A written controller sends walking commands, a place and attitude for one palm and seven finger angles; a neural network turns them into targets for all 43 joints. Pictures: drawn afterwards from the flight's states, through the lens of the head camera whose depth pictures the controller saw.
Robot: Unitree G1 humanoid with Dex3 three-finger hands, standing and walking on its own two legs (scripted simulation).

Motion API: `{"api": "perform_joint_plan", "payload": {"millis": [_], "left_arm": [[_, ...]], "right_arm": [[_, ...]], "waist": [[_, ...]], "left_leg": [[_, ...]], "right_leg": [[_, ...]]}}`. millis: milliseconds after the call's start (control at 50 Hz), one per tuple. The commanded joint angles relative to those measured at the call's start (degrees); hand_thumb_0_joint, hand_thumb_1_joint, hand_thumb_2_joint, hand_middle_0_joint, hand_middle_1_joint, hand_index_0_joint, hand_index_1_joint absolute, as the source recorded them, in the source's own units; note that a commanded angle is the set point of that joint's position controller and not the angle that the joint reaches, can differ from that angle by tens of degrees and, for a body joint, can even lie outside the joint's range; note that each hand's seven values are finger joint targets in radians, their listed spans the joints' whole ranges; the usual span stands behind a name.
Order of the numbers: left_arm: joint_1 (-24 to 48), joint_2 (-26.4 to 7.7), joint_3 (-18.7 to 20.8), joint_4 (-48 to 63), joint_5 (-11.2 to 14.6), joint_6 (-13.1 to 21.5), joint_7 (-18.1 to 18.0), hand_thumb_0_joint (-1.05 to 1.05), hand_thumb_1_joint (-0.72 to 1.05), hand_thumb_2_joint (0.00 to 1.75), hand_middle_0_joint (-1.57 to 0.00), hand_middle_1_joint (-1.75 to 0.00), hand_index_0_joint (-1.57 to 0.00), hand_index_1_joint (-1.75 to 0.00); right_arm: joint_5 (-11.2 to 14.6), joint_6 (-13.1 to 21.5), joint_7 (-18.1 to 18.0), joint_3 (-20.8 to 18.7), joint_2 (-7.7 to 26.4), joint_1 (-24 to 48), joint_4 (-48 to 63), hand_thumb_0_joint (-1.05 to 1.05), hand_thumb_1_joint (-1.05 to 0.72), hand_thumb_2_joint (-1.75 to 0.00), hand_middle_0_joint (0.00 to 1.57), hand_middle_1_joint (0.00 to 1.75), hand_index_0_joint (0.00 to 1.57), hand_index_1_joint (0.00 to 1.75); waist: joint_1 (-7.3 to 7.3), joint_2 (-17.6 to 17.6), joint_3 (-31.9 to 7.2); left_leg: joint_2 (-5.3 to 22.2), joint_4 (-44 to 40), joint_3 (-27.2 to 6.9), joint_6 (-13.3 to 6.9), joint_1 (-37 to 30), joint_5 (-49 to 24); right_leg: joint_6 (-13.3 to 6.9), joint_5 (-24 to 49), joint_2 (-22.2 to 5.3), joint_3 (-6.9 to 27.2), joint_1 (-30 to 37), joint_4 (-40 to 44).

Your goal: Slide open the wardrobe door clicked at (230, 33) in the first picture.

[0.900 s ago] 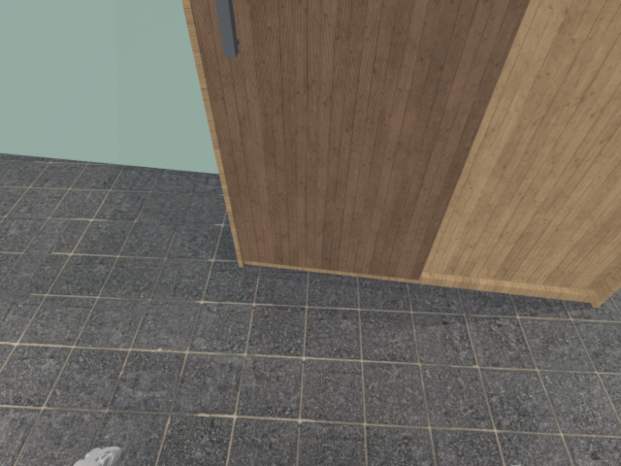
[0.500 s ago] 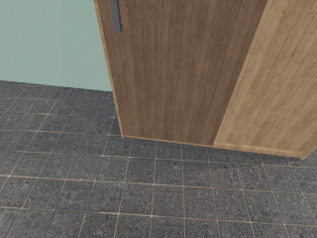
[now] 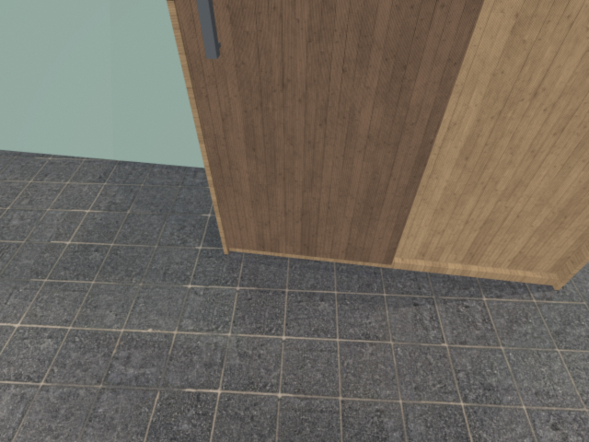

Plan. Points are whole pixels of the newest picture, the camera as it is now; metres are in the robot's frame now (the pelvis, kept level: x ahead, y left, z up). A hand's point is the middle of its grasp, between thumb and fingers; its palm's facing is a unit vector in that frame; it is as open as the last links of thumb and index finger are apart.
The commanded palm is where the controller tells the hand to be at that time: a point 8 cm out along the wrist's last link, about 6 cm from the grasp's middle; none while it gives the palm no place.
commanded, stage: look at it before walking up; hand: left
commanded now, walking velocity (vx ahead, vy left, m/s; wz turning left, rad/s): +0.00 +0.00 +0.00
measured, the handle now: (207, 0) +0.95 +0.25 +0.22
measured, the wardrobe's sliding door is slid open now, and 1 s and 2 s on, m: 0.00 0.00 0.00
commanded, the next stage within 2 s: take the last steps up to it in 0.54 s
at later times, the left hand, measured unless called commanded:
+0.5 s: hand out of the picture +0.08 +0.25 -0.15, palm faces -0.03 -0.94 -0.34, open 7.4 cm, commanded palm none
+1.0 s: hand out of the picture +0.03 +0.24 -0.19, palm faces +0.05 -0.98 -0.20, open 7.3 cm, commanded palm none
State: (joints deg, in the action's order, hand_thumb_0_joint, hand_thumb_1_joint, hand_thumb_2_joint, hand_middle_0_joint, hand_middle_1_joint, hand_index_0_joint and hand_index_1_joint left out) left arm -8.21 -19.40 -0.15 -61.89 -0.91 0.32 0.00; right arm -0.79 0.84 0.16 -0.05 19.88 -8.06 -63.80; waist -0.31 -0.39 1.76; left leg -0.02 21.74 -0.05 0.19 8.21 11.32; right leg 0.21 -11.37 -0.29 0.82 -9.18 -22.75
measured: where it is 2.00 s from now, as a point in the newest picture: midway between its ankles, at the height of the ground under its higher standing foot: (268, 399)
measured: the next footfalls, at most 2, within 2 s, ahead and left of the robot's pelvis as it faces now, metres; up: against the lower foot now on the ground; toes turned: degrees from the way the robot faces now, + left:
right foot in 1.40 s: +0.33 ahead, -0.07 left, +0.00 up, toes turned -9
left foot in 1.78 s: +0.48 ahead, +0.24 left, +0.00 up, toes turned +5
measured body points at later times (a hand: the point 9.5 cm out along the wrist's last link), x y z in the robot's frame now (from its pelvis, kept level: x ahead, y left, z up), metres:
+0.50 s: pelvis +0.01 +0.00 +0.00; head +0.01 +0.00 +0.45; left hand +0.08 +0.30 -0.13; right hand +0.09 -0.30 -0.13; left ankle +0.01 +0.12 -0.74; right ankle +0.01 -0.12 -0.74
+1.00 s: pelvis +0.06 +0.04 -0.01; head +0.05 +0.06 +0.44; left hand +0.03 +0.29 -0.17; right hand +0.06 -0.22 -0.16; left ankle +0.03 +0.13 -0.75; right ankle +0.01 -0.11 -0.73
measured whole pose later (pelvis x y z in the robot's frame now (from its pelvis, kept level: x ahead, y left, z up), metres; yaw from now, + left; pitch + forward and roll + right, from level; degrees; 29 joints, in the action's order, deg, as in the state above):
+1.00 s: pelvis +0.06 +0.04 -0.01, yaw +0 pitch -1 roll +0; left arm -20.1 -12.5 1.9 -62.1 -1.6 -1.3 0.1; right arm -1.6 1.7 0.3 -0.9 13.5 -19.2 -61.6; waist 0.8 1.3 -0.1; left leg -0.4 31.4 5.4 -2.7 11.2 18.3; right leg -0.5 -25.2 -3.0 0.3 -12.6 -39.6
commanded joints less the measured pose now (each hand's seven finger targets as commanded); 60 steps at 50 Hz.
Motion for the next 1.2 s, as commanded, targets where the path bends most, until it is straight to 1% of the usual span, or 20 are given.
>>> {"api": "perform_joint_plan", "payload": {"millis": [0,120,380,640,680,700,740,780,820,860,900,920,940,960,980,1000,1020,1060,1120,1180], "left_arm": [[2.78,-12.06,2.25,3.81,0.26,1.37,-0.73,0.00,0.90,0.90,-0.20,-0.30,-0.20,-0.30],[3.01,-11.92,2.26,4.06,0.26,1.28,-0.65,0.00,0.90,0.90,-0.20,-0.30,-0.20,-0.30],[2.79,-11.91,2.31,3.92,0.24,1.52,-0.77,0.00,0.90,0.90,-0.20,-0.30,-0.20,-0.30],[2.97,-11.98,2.18,3.65,0.24,1.37,-0.66,0.00,0.90,0.90,-0.20,-0.30,-0.20,-0.30],[-0.57,-7.18,1.38,2.36,0.16,0.67,-0.89,0.00,0.90,0.90,-0.20,-0.30,-0.20,-0.30],[-2.26,-5.87,1.16,1.91,0.00,0.09,-0.88,0.00,0.90,0.90,-0.20,-0.30,-0.20,-0.30],[-4.89,-6.89,1.86,1.83,-0.25,-0.49,-0.60,0.00,0.90,0.90,-0.20,-0.30,-0.20,-0.30],[-8.05,-8.70,3.07,2.28,-0.43,-0.57,-0.61,0.00,0.90,0.90,-0.20,-0.30,-0.20,-0.30],[-9.37,-8.68,4.09,3.05,-0.45,0.15,-0.74,0.00,0.90,0.90,-0.20,-0.30,-0.20,-0.30],[-8.90,-7.79,4.50,3.68,-0.57,0.73,-0.75,0.00,0.90,0.90,-0.20,-0.30,-0.20,-0.30],[-7.16,-5.10,4.39,4.66,-0.33,0.49,-0.48,0.00,0.90,0.90,-0.20,-0.30,-0.20,-0.30],[-6.72,-1.97,3.82,5.68,-0.19,0.18,-0.12,0.00,0.90,0.90,-0.20,-0.30,-0.20,-0.30],[-5.07,2.04,3.14,7.09,-0.33,0.07,-0.04,0.00,0.90,0.90,-0.20,-0.30,-0.20,-0.30],[-1.56,1.54,3.04,8.53,-0.71,0.54,-0.41,0.00,0.90,0.90,-0.20,-0.30,-0.20,-0.30],[-0.87,1.67,3.22,8.59,-0.75,1.15,-0.11,0.00,0.90,0.90,-0.20,-0.30,-0.20,-0.30],[-1.79,2.69,3.29,7.56,-0.72,1.28,0.23,0.00,0.90,0.90,-0.20,-0.30,-0.20,-0.30],[-2.98,3.67,3.33,6.79,-0.77,1.35,0.45,0.00,0.90,0.90,-0.20,-0.30,-0.20,-0.30],[-5.67,5.20,3.26,5.61,-0.67,0.97,0.58,0.00,0.90,0.90,-0.20,-0.30,-0.20,-0.30],[-4.39,6.63,3.35,6.17,-0.58,0.53,0.76,0.00,0.90,0.90,-0.20,-0.30,-0.20,-0.30],[-0.80,7.59,3.44,7.56,-0.52,0.73,0.88,0.00,0.90,0.90,-0.20,-0.30,-0.20,-0.30]], "right_arm": [[0.23,1.18,-0.78,-2.25,11.33,3.27,3.67,0.00,-0.90,-0.90,0.20,0.30,0.20,0.30],[0.18,1.22,-0.78,-2.24,11.36,3.26,3.70,0.00,-0.90,-0.90,0.20,0.30,0.20,0.30],[0.40,1.29,-0.92,-2.23,11.33,3.70,3.84,0.00,-0.90,-0.90,0.20,0.30,0.20,0.30],[0.35,1.22,-0.91,-2.10,11.61,4.05,3.65,0.00,-0.90,-0.90,0.20,0.30,0.20,0.30],[0.04,0.46,-0.62,-0.83,6.23,1.09,2.60,0.00,-0.90,-0.90,0.20,0.30,0.20,0.30],[-0.19,-0.06,-0.44,-0.39,4.22,-0.62,2.31,0.00,-0.90,-0.90,0.20,0.30,0.20,0.30],[-0.59,-0.59,-0.22,-0.48,3.43,-2.30,2.60,0.00,-0.90,-0.90,0.20,0.30,0.20,0.30],[-0.77,-0.72,-0.19,-0.90,3.01,-3.46,3.87,0.00,-0.90,-0.90,0.20,0.30,0.20,0.30],[-0.66,-0.05,-0.06,-1.48,2.45,-4.45,4.96,0.00,-0.90,-0.90,0.20,0.30,0.20,0.30],[-0.36,0.64,0.21,-1.71,0.99,-6.95,5.47,0.00,-0.90,-0.90,0.20,0.30,0.20,0.30],[-0.12,1.19,0.10,-1.95,-0.07,-13.46,3.87,0.00,-0.90,-0.90,0.20,0.30,0.20,0.30],[-0.50,1.38,-0.36,-2.68,2.31,-17.94,2.75,0.00,-0.90,-0.90,0.20,0.30,0.20,0.30],[-0.93,1.41,-0.60,-3.78,6.11,-23.03,1.67,0.00,-0.90,-0.90,0.20,0.30,0.20,0.30],[-0.55,1.54,-1.07,-3.23,4.04,-24.82,1.28,0.00,-0.90,-0.90,0.20,0.30,0.20,0.30],[-0.26,1.86,-1.33,-2.77,2.09,-23.86,1.66,0.00,-0.90,-0.90,0.20,0.30,0.20,0.30],[-0.28,2.28,-1.51,-2.40,0.55,-22.35,1.99,0.00,-0.90,-0.90,0.20,0.30,0.20,0.30],[-0.33,2.88,-1.72,-1.99,-1.14,-21.77,2.08,0.00,-0.90,-0.90,0.20,0.30,0.20,0.30],[-0.03,3.68,-2.07,-1.57,-3.01,-21.58,1.40,0.00,-0.90,-0.90,0.20,0.30,0.20,0.30],[0.08,4.22,-2.35,-1.61,-4.62,-22.73,-0.06,0.00,-0.90,-0.90,0.20,0.30,0.20,0.30],[-0.02,4.29,-2.46,-1.90,-5.69,-24.37,-1.57,0.00,-0.90,-0.90,0.20,0.30,0.20,0.30]], "waist": [[0.18,0.88,-2.46],[0.20,0.47,-2.04],[0.27,0.91,-3.72],[0.22,0.70,-2.89],[0.54,0.74,-4.49],[0.83,2.15,-2.97],[1.59,5.10,1.20],[2.60,10.19,3.03],[2.37,10.11,3.98],[0.96,8.00,3.40],[-1.98,3.30,2.72],[-3.43,-5.19,3.52],[-5.01,-17.47,4.92],[-5.27,-12.90,7.40],[-4.33,-6.34,7.20],[-3.36,-2.56,7.74],[-2.33,-1.59,7.04],[-0.77,-3.85,4.93],[-0.28,-3.55,5.76],[-1.12,-3.63,6.51]], "left_leg": [[6.31,-3.86,-5.63,-1.66,0.60,-2.90],[6.39,-4.24,-5.79,-1.63,0.98,-2.22],[6.84,-3.68,-5.67,-1.60,-0.78,-7.82],[6.79,-4.97,-5.86,-1.49,-1.05,-6.12],[5.78,-2.89,-4.41,-0.86,-0.77,-1.98],[4.75,-1.61,-3.35,-0.55,1.43,3.32],[2.19,2.32,-1.25,-0.24,8.00,11.64],[1.03,10.73,1.65,-0.03,13.75,13.81],[2.64,14.67,1.60,-0.28,16.06,13.07],[3.22,10.62,2.09,-0.60,12.29,12.24],[2.22,2.38,2.40,-1.31,-0.83,9.23],[7.72,-2.17,-6.71,-3.74,-6.00,13.19],[18.21,-11.26,-20.81,-8.49,-8.05,18.79],[20.88,-14.07,-25.79,-11.57,-6.43,17.80],[21.45,-12.61,-25.19,-13.56,-7.56,12.26],[19.98,-12.30,-20.83,-13.42,-6.92,7.74],[17.91,-11.89,-17.04,-12.66,-6.83,1.03],[15.04,-11.02,-10.03,-11.77,-6.97,-9.39],[14.11,-11.87,-6.63,-12.42,-6.40,-12.89],[13.37,-11.70,-4.25,-12.12,-7.71,-14.93]], "right_leg": [[-2.11,1.26,-6.50,6.54,-0.91,4.99],[-2.01,0.31,-6.26,6.46,-1.33,5.05],[-2.02,7.97,-6.42,5.71,1.07,4.26],[-1.77,5.48,-6.32,5.56,0.86,5.34],[-1.36,-0.41,-6.73,5.82,1.93,5.49],[-1.48,-7.42,-6.99,6.79,1.35,6.02],[-3.39,-19.39,-9.12,11.57,0.52,9.09],[-6.99,-26.80,-14.65,18.43,1.34,13.09],[-10.14,-22.74,-17.85,20.51,1.65,12.63],[-10.24,-16.61,-17.51,16.46,-0.48,8.94],[-6.84,-15.66,-11.19,7.93,-10.05,0.99],[-3.91,-16.65,-4.51,1.57,-17.75,-9.25],[-1.30,-20.81,1.14,-7.05,-26.13,-25.25],[-2.10,-20.99,-1.03,-2.52,-30.24,-34.61],[-2.69,-18.36,-3.51,-1.20,-33.02,-39.76],[-2.45,-15.00,-5.14,-0.94,-33.03,-41.98],[-1.90,-11.88,-5.84,-1.30,-32.13,-42.43],[-0.87,-7.67,-6.37,-2.63,-29.96,-41.72],[-0.18,-5.10,-6.73,-4.04,-29.41,-35.98],[-0.21,-3.02,-6.17,-5.87,-28.38,-27.44]]}}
